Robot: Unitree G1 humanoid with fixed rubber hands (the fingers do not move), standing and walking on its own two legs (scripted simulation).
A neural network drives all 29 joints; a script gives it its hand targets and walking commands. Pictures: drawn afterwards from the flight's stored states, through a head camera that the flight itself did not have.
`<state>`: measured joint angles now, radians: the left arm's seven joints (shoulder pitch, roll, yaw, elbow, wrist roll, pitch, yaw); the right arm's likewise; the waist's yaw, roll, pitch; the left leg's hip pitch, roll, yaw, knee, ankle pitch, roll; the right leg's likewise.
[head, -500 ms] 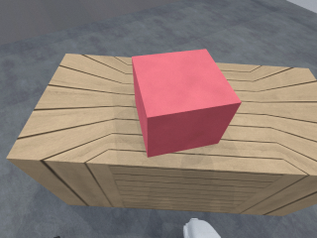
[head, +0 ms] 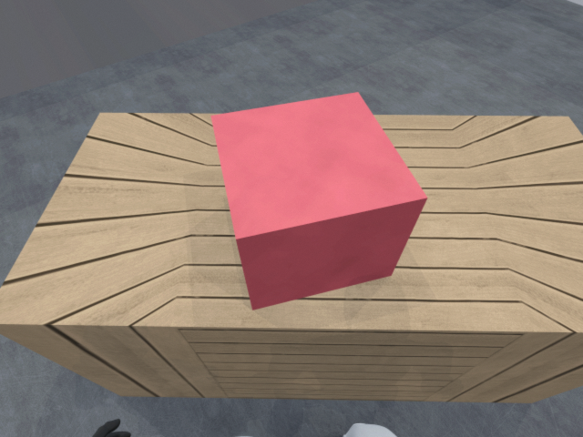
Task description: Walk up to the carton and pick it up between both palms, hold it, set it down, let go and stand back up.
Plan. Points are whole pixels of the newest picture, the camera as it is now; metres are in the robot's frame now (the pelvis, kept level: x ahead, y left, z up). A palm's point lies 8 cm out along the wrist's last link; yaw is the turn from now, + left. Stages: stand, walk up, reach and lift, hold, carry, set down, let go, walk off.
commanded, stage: walk up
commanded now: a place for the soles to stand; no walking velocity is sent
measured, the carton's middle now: (305, 199) +0.49 +0.00 -0.02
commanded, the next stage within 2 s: reach and lift in 0.82 s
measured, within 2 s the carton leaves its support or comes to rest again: neither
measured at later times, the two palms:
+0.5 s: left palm out of the picture +0.08 +0.29 -0.11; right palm out of the picture +0.09 -0.33 -0.10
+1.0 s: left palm out of the picture +0.12 +0.29 -0.09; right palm out of the picture +0.12 -0.31 -0.11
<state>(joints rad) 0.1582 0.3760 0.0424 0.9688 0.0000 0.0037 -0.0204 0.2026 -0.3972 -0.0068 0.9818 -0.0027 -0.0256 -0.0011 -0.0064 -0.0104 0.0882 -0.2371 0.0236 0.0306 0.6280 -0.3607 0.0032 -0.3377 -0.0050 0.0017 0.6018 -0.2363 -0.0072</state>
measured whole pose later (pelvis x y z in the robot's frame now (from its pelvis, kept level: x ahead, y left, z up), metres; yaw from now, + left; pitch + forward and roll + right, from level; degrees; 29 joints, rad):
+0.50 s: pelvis +0.00 -0.02 +0.00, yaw +0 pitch -2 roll +1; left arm 0.16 0.38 0.04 0.99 0.00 -0.02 -0.02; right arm 0.08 -0.40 -0.01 1.08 0.00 -0.01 0.01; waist -0.01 -0.02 0.07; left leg -0.21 0.02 0.03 0.57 -0.33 -0.01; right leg -0.34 0.00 0.00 0.59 -0.23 -0.01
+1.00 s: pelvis -0.01 -0.01 +0.00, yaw +0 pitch -4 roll +0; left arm 0.06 0.37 0.04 0.66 0.00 0.43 0.00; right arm 0.03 -0.40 -0.02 0.98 -0.08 -0.09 0.08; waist -0.01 0.00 0.17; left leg -0.23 0.03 0.03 0.65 -0.36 -0.01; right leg -0.34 0.00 0.00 0.64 -0.24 -0.01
